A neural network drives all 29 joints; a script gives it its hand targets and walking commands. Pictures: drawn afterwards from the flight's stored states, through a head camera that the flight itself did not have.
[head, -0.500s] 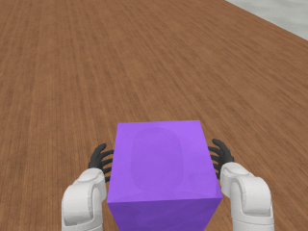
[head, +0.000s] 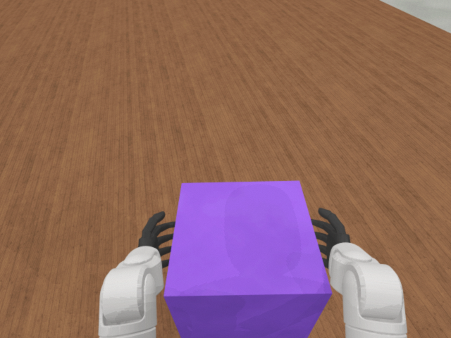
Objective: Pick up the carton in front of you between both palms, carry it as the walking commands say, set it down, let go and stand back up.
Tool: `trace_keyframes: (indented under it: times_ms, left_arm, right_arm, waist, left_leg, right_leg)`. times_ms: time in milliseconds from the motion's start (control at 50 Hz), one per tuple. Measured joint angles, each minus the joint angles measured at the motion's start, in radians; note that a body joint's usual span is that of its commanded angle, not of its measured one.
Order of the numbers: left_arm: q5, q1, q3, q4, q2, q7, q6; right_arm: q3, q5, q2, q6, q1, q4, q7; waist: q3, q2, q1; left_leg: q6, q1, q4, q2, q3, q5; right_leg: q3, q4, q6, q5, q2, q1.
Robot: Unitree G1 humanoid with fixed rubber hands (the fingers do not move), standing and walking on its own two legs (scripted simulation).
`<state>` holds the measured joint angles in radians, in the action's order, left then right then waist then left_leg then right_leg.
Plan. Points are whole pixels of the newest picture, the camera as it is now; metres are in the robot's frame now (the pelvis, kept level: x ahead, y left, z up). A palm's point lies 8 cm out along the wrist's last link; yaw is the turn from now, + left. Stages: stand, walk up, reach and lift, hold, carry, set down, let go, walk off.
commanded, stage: carry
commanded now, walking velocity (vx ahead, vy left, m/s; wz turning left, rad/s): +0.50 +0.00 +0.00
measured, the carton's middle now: (242, 269) +0.27 +0.00 -0.01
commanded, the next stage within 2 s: none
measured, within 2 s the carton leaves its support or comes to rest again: neither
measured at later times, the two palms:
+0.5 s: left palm (162, 118) +0.62 +0.18 +0.08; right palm (286, 115) +0.60 -0.12 +0.09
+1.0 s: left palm (192, 62) +0.94 +0.13 +0.06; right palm (283, 59) +0.94 -0.17 +0.06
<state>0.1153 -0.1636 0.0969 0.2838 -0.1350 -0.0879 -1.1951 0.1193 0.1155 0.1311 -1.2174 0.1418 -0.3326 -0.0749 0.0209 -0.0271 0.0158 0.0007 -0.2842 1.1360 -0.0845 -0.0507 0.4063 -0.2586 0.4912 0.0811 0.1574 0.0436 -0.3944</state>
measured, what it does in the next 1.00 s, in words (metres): walks ahead: left foot, then right foot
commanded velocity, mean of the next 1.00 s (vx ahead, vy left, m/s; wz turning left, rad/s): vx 0.50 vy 0.00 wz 0.00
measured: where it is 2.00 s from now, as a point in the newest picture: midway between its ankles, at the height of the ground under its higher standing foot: (238, 186)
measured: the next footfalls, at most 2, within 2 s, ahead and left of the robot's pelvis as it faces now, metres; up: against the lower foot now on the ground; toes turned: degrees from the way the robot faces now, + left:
left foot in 0.38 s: +0.45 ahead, +0.12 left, +0.00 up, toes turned +10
right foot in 0.90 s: +0.79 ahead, -0.10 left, +0.00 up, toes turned -14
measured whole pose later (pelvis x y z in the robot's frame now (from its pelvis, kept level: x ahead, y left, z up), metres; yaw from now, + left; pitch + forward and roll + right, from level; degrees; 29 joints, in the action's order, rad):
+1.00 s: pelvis +0.68 -0.02 +0.00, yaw +0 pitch +3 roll +0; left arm 0.11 -0.16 0.09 0.29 -0.13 -0.09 -1.18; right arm 0.12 0.12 0.13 -1.20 0.13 -0.34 -0.07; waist 0.01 -0.03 0.02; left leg 0.00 -0.27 1.12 -0.08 -0.05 0.42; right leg -0.25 0.50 0.08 0.15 0.04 -0.41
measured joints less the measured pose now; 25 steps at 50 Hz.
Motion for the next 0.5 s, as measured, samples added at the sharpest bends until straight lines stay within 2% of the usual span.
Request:
trace_keyframes:
  times_ms: [60,160,240,340,380,400,420,460,500]
  left_arm:
    - [-0.005,0.030,0.000,0.015,0.003,0.000,0.018]
    - [-0.017,0.066,-0.002,0.057,0.006,0.002,0.049]
    - [-0.022,0.076,-0.011,0.100,0.007,0.004,0.046]
    - [-0.018,0.058,-0.019,0.148,0.006,0.004,0.012]
    - [-0.012,0.045,-0.013,0.158,0.005,0.003,-0.007]
    - [-0.010,0.033,-0.002,0.151,0.007,0.003,-0.013]
    - [-0.009,0.023,0.013,0.138,0.005,0.003,-0.019]
    - [-0.003,0.009,0.031,0.115,0.003,0.003,-0.031]
    - [0.002,0.005,0.031,0.102,0.002,0.003,-0.039]
  right_arm:
    - [-0.019,0.001,-0.001,0.019,-0.013,0.003,0.000]
    - [-0.052,0.004,-0.003,0.054,-0.044,-0.025,0.000]
    - [-0.060,-0.002,-0.004,0.051,-0.061,-0.077,-0.005]
    - [-0.050,-0.013,-0.003,0.017,-0.049,-0.133,-0.009]
    - [-0.044,-0.017,-0.002,0.002,-0.027,-0.128,-0.009]
    - [-0.045,-0.016,-0.001,0.004,-0.014,-0.108,-0.009]
    - [-0.043,-0.015,0.001,0.005,0.003,-0.082,-0.009]
    - [-0.036,-0.015,0.004,0.002,0.028,-0.038,-0.009]
    - [-0.031,-0.016,0.005,-0.003,0.029,-0.023,-0.009]
  waist:
    - [-0.023,0.011,0.001]
    - [-0.008,0.018,-0.004]
    - [0.019,0.016,-0.015]
    - [0.049,0.020,-0.018]
    - [0.055,0.031,-0.017]
    - [0.054,0.058,-0.025]
    - [0.048,0.073,-0.029]
    - [0.028,0.068,-0.031]
    - [0.010,0.056,-0.029]
  left_leg:
    - [0.008,-0.160,0.001,-0.011,-0.010,-0.091]
    - [-0.013,-0.300,-0.213,-0.033,-0.039,-0.200]
    - [-0.020,-0.321,-0.425,-0.035,-0.073,-0.291]
    - [0.009,-0.264,-0.619,-0.006,-0.136,-0.365]
    - [0.023,-0.199,-0.677,0.018,-0.173,-0.354]
    - [0.055,-0.190,-0.648,0.036,-0.188,-0.350]
    - [0.076,-0.189,-0.606,0.042,-0.198,-0.314]
    - [0.092,-0.159,-0.599,0.037,-0.205,-0.256]
    - [0.077,-0.102,-0.658,0.035,-0.206,-0.252]
  right_leg:
    - [0.011,-0.098,-0.004,0.001,-0.001,0.090]
    - [0.033,-0.216,-0.023,0.030,-0.002,0.230]
    - [0.042,-0.269,-0.051,0.085,-0.004,0.345]
    - [0.050,-0.274,-0.102,0.199,-0.001,0.483]
    - [0.065,-0.181,-0.126,0.287,0.020,0.506]
    - [0.074,-0.067,-0.128,0.336,0.053,0.480]
    - [0.102,0.107,-0.121,0.327,0.073,0.414]
    - [0.181,0.460,-0.103,0.297,0.050,0.241]
    - [0.201,0.645,-0.081,0.241,0.032,0.093]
